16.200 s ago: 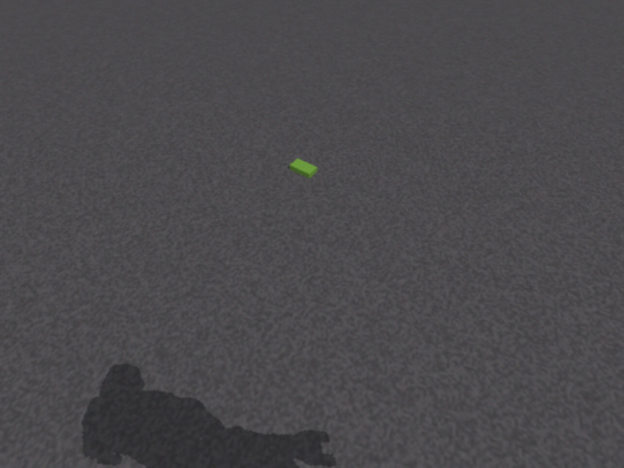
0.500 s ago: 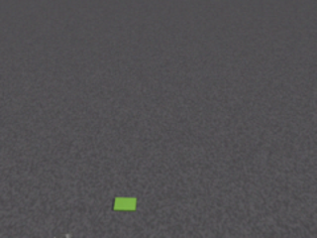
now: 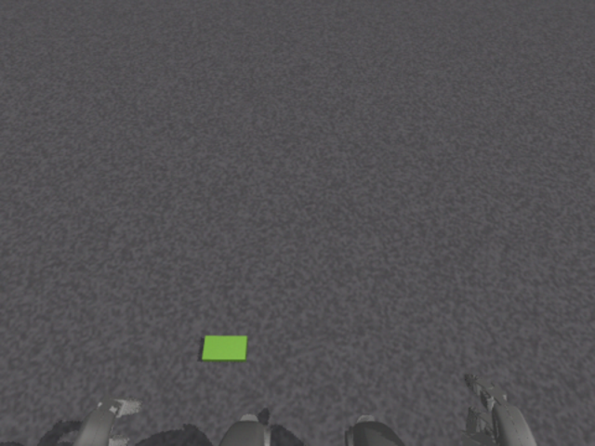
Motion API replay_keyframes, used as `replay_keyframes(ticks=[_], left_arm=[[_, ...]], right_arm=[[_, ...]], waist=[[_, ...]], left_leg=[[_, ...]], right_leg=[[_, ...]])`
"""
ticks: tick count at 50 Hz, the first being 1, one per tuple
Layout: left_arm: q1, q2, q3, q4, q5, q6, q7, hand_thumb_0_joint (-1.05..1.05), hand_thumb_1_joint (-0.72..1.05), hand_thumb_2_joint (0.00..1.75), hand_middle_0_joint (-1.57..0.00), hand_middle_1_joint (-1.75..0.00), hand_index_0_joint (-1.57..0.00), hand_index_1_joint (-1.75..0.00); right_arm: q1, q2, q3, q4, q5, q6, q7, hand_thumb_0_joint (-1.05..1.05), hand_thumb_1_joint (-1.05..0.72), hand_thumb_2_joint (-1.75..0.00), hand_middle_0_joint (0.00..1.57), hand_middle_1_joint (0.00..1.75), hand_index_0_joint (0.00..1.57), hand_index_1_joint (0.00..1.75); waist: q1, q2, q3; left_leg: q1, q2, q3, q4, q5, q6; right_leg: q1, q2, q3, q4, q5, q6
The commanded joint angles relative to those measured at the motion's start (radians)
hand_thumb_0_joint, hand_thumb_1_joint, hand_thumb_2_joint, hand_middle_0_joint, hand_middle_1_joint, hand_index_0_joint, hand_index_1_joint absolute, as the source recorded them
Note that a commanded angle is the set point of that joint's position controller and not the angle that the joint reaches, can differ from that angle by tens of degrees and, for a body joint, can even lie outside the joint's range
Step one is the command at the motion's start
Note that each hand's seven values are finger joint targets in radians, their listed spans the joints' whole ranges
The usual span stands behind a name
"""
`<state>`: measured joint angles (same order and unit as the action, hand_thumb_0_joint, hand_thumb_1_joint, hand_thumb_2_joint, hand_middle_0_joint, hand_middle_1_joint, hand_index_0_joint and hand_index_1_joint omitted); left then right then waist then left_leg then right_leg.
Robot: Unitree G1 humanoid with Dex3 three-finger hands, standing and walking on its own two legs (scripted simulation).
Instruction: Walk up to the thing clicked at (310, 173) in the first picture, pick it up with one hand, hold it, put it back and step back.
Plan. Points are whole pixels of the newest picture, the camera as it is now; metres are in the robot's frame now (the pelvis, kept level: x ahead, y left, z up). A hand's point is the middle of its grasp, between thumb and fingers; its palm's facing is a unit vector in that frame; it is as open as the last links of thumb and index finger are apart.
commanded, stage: rise first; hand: left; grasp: from above
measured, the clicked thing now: (225, 348) +0.42 +0.23 -0.69
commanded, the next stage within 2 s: none
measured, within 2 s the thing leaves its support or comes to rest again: neither
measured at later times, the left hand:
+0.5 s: hand out of the picture +0.15 +0.27 -0.25, palm faces -0.36 -0.72 -0.60, open 14.1 cm
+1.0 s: hand (176, 384) +0.28 +0.29 -0.44, palm faces -0.48 -0.24 -0.84, open 13.8 cm
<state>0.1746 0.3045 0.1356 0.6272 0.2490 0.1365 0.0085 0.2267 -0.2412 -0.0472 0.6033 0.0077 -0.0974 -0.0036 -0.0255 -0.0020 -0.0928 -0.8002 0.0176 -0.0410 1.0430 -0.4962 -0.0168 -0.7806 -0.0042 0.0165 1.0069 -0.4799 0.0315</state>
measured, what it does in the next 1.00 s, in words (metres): lowers itself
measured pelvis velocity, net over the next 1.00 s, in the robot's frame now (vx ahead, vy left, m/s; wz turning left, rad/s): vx -0.09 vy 0.00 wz -0.06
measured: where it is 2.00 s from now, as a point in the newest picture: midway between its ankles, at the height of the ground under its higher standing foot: outside the picture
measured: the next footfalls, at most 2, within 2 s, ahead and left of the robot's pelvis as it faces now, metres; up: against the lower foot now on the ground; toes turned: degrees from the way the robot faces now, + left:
none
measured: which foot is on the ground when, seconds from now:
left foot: down 0.00-1.00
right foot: down 0.00-1.00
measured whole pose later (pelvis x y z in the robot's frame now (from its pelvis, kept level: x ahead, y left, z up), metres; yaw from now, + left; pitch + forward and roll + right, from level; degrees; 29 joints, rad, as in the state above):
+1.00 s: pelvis -0.09 +0.00 -0.30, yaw -3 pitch +33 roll -5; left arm -0.49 0.60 0.14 0.95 0.96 -0.26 0.17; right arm 0.11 -0.27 -0.06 0.73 -0.04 -0.10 0.07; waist -0.05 0.01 -0.12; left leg -2.06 -0.01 -0.12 2.16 -0.69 -0.04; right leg -2.02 0.03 -0.01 2.10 -0.67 0.05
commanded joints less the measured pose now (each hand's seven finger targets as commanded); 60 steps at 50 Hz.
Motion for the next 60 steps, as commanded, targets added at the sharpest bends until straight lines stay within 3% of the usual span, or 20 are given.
replay_keyframes(ticks=[1, 7, 12, 14, 16, 19, 23, 25, 28, 33, 40, 41, 43, 46, 48, 50, 51, 53, 58, 60], left_arm=[[0.041, 0.184, 0.06, -0.248, 0.029, 0.009, 0.017, 0.0, -0.56, 0.98, -0.12, -1.0, -0.1, -1.02], [0.131, 0.173, 0.048, -0.327, 0.053, 0.051, 0.022, 0.0, -0.55, 0.94, -0.12, -1.02, -0.12, -1.02], [0.167, 0.192, 0.065, -0.39, 0.074, 0.055, 0.025, 0.0, -0.55, 0.92, -0.15, -1.01, -0.14, -1.01], [0.096, 0.195, 0.042, -0.397, 0.092, 0.046, 0.027, 0.0, -0.57, 0.94, -0.14, -1.01, -0.14, -1.01], [0.056, 0.2, 0.039, -0.361, 0.115, 0.024, 0.026, 0.0, -0.59, 0.95, -0.13, -1.02, -0.12, -1.02], [-0.024, 0.218, 0.034, -0.296, 0.178, -0.028, 0.034, 0.0, -0.56, 0.95, -0.14, -0.99, -0.13, -1.0], [-0.131, 0.268, 0.04, -0.227, 0.269, -0.119, 0.055, 0.0, -0.52, 0.93, -0.17, -0.97, -0.16, -0.98], [-0.188, 0.291, 0.04, -0.19, 0.315, -0.162, 0.073, 0.0, -0.52, 0.93, -0.17, -0.98, -0.16, -0.98], [-0.234, 0.331, 0.049, -0.156, 0.371, -0.214, 0.092, 0.0, -0.54, 0.95, -0.17, -0.98, -0.16, -0.99], [-0.4, 0.399, 0.074, -0.048, 0.469, -0.265, 0.134, 0.0, -0.52, 0.96, -0.16, -0.98, -0.15, -0.99], [-0.66, 0.497, 0.075, 0.068, 0.599, -0.346, 0.158, 0.0, -0.51, 0.96, -0.17, -0.96, -0.17, -0.97], [-0.693, 0.53, 0.094, 0.082, 0.621, -0.358, 0.165, 0.0, -0.5, 0.96, -0.16, -0.97, -0.15, -0.98], [-0.754, 0.575, 0.104, 0.115, 0.658, -0.38, 0.175, 0.0, -0.49, 0.97, -0.14, -0.98, -0.14, -0.98], [-0.818, 0.55, 0.072, 0.18, 0.695, -0.406, 0.188, 0.0, -0.49, 0.99, -0.12, -0.98, -0.12, -0.99], [-0.815, 0.596, 0.1, 0.243, 0.724, -0.42, 0.203, 0.0, -0.49, 1.01, -0.1, -0.98, -0.09, -0.98], [-0.922, 0.621, 0.084, 0.213, 0.759, -0.443, 0.217, 0.0, -0.51, 1.02, -0.09, -0.97, -0.09, -0.97], [-0.898, 0.637, 0.101, 0.283, 0.779, -0.444, 0.228, 0.0, -0.53, 1.03, -0.08, -0.97, -0.07, -0.98], [-0.975, 0.625, 0.074, 0.283, 0.793, -0.465, 0.246, 0.0, -0.53, 1.04, -0.08, -0.96, -0.07, -0.97], [-1.008, 0.665, 0.082, 0.388, 0.882, -0.486, 0.305, 0.0, -0.54, 1.04, -0.07, -0.94, -0.06, -0.95], [-1.066, 0.668, 0.068, 0.403, 0.909, -0.49, 0.323, 0.0, -0.53, 1.03, -0.08, -0.93, -0.07, -0.94]], right_arm=[[-0.001, -0.153, -0.058, -0.153, 0.003, -0.06, -0.007, 0.0, -0.91, -0.9, 0.2, 0.3, 0.2, 0.3], [-0.021, -0.144, -0.051, -0.186, 0.0, -0.078, -0.007, 0.0, -0.92, -0.91, 0.2, 0.3, 0.2, 0.3], [-0.039, -0.139, -0.046, -0.216, 0.001, -0.094, -0.006, 0.0, -0.94, -0.91, 0.2, 0.3, 0.2, 0.3], [-0.045, -0.14, -0.043, -0.211, 0.005, -0.102, -0.004, 0.0, -0.95, -0.91, 0.2, 0.3, 0.2, 0.3], [-0.058, -0.146, -0.044, -0.203, 0.003, -0.112, -0.002, 0.0, -0.94, -0.91, 0.2, 0.3, 0.2, 0.3], [-0.069, -0.154, -0.047, -0.185, 0.001, -0.129, 0.004, 0.0, -0.93, -0.91, 0.2, 0.3, 0.2, 0.3], [-0.087, -0.176, -0.056, -0.152, 0.001, -0.147, 0.018, 0.0, -0.92, -0.91, 0.2, 0.3, 0.2, 0.3], [-0.091, -0.182, -0.055, -0.13, -0.001, -0.151, 0.02, 0.0, -0.93, -0.91, 0.2, 0.3, 0.2, 0.3], [-0.088, -0.201, -0.061, -0.097, -0.002, -0.15, 0.033, 0.0, -0.95, -0.91, 0.2, 0.3, 0.2, 0.3], [-0.074, -0.21, -0.079, -0.051, -0.008, -0.126, 0.04, 0.0, -0.93, -0.91, 0.2, 0.3, 0.2, 0.3], [-0.033, -0.219, -0.088, 0.011, -0.024, -0.089, 0.055, 0.0, -0.94, -0.91, 0.2, 0.3, 0.2, 0.3], [-0.024, -0.224, -0.088, 0.018, -0.026, -0.084, 0.056, 0.0, -0.92, -0.91, 0.2, 0.3, 0.2, 0.3], [-0.016, -0.23, -0.088, 0.029, -0.032, -0.071, 0.059, 0.0, -0.91, -0.91, 0.2, 0.3, 0.2, 0.3], [0.005, -0.229, -0.088, 0.049, -0.04, -0.05, 0.065, 0.0, -0.89, -0.9, 0.2, 0.3, 0.2, 0.3], [0.023, -0.234, -0.081, 0.07, -0.045, -0.034, 0.069, 0.0, -0.88, -0.9, 0.2, 0.3, 0.2, 0.3], [0.032, -0.238, -0.084, 0.073, -0.053, -0.016, 0.075, 0.0, -0.89, -0.9, 0.2, 0.3, 0.2, 0.3], [0.032, -0.238, -0.077, 0.075, -0.055, -0.007, 0.077, 0.0, -0.89, -0.9, 0.2, 0.3, 0.2, 0.3], [0.027, -0.242, -0.073, 0.077, -0.063, 0.005, 0.082, 0.0, -0.89, -0.9, 0.2, 0.3, 0.2, 0.3], [0.044, -0.243, -0.052, 0.102, -0.083, 0.041, 0.093, 0.0, -0.89, -0.9, 0.2, 0.3, 0.2, 0.3], [0.051, -0.253, -0.057, 0.108, -0.092, 0.048, 0.095, 0.0, -0.89, -0.9, 0.2, 0.3, 0.2, 0.3]], waist=[[0.0, 0.082, -0.261], [-0.003, 0.083, -0.275], [0.005, 0.085, -0.295], [-0.021, 0.063, -0.295], [-0.025, 0.064, -0.282], [-0.03, 0.056, -0.299], [-0.014, 0.088, -0.378], [-0.018, 0.094, -0.428], [0.008, 0.155, -0.526], [0.014, 0.102, -0.575], [0.003, 0.06, -0.669], [0.011, 0.065, -0.692], [0.008, 0.089, -0.694], [-0.015, 0.087, -0.662], [-0.012, 0.081, -0.665], [-0.025, 0.115, -0.686], [-0.024, 0.107, -0.666], [-0.048, 0.131, -0.612], [-0.051, 0.168, -0.618], [-0.07, 0.182, -0.615]], left_leg=[[0.119, 0.003, 0.015, -0.081, 0.337, 0.013], [0.032, -0.001, 0.012, -0.009, 0.281, 0.016], [-0.053, -0.01, 0.013, 0.057, 0.223, 0.02], [-0.105, -0.013, 0.014, 0.101, 0.188, 0.025], [-0.162, -0.013, 0.009, 0.144, 0.163, 0.025], [-0.256, -0.021, 0.014, 0.228, 0.091, 0.028], [-0.352, -0.023, 0.005, 0.324, 0.057, 0.021], [-0.404, -0.026, 0.009, 0.389, 0.073, 0.022], [-0.396, -0.021, -0.01, 0.46, 0.181, 0.015], [-0.569, -0.028, 0.01, 0.586, 0.079, 0.023], [-0.752, -0.035, 0.038, 0.772, 0.015, 0.041], [-0.754, -0.035, 0.035, 0.783, 0.018, 0.039], [-0.778, -0.034, 0.034, 0.809, -0.012, 0.04], [-0.821, -0.034, 0.031, 0.843, -0.065, 0.043], [-0.84, -0.036, 0.02, 0.856, -0.087, 0.045], [-0.857, -0.04, 0.024, 0.876, -0.092, 0.043], [-0.864, -0.039, 0.016, 0.884, -0.102, 0.044], [-0.895, -0.04, 0.007, 0.893, -0.166, 0.044], [-0.893, -0.044, 0.004, 0.944, -0.096, 0.039], [-0.899, -0.046, 0.004, 0.96, -0.097, 0.04]], right_leg=[[0.036, 0.018, -0.048, -0.043, 0.248, -0.048], [-0.037, 0.021, -0.052, 0.023, 0.21, -0.05], [-0.1, 0.02, -0.051, 0.085, 0.17, -0.05], [-0.141, 0.02, -0.05, 0.109, 0.155, -0.048], [-0.219, 0.02, -0.05, 0.163, 0.126, -0.05], [-0.314, 0.019, -0.042, 0.236, 0.071, -0.05], [-0.447, 0.019, -0.039, 0.368, 0.039, -0.054], [-0.499, 0.02, -0.037, 0.426, 0.055, -0.053], [-0.603, 0.021, -0.047, 0.541, 0.109, -0.062], [-0.688, 0.029, -0.054, 0.62, 0.048, -0.057], [-0.755, 0.032, -0.055, 0.73, 0.006, -0.05], [-0.77, 0.033, -0.063, 0.752, 0.001, -0.052], [-0.807, 0.033, -0.071, 0.78, -0.032, -0.053], [-0.876, 0.038, -0.088, 0.808, -0.083, -0.054], [-0.91, 0.04, -0.102, 0.839, -0.108, -0.055], [-0.918, 0.042, -0.105, 0.864, -0.113, -0.058], [-0.946, 0.044, -0.114, 0.878, -0.124, -0.059], [-1.012, 0.045, -0.122, 0.896, -0.177, -0.061], [-1.071, 0.043, -0.136, 0.96, -0.115, -0.067], [-1.098, 0.044, -0.14, 0.972, -0.113, -0.068]])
